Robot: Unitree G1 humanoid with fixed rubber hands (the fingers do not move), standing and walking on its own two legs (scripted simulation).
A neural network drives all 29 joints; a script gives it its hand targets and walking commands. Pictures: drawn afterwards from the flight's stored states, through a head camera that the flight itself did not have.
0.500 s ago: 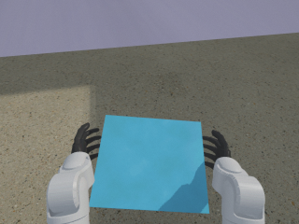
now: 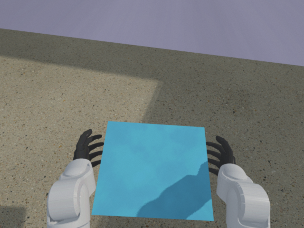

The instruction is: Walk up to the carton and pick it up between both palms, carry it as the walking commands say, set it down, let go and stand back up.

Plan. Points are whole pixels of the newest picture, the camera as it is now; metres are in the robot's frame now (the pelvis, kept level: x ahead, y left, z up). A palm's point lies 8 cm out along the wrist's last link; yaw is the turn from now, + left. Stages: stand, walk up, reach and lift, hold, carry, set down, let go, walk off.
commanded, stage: carry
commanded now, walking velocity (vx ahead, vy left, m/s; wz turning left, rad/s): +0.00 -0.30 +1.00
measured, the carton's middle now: (152, 173) +0.28 +0.00 +0.01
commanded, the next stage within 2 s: none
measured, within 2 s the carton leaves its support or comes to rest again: neither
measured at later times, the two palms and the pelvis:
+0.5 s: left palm out of the picture +0.12 +0.11 +0.11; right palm (238, 174) +0.24 -0.19 +0.08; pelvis -0.05 -0.14 +0.01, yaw +25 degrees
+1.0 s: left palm out of the picture +0.01 +0.03 +0.10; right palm (240, 175) +0.24 -0.20 +0.07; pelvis -0.04 -0.27 +0.00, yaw +49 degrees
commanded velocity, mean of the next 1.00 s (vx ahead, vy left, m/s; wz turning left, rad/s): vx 0.00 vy -0.29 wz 0.98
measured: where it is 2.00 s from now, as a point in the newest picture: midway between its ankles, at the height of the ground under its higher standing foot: outside the picture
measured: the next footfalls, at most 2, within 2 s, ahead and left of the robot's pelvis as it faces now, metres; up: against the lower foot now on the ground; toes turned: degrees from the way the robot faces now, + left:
left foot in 0.06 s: +0.07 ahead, +0.11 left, +0.00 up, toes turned +6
right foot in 0.34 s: +0.02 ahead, -0.23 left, +0.00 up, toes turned +8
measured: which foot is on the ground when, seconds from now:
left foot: up 0.00-0.04, down 0.06-0.34, up 0.36-0.62, down 0.64-0.94, up 0.96-1.00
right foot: down 0.00-0.04, up 0.06-0.32, down 0.34-0.64, up 0.66-0.90, down 0.92-1.00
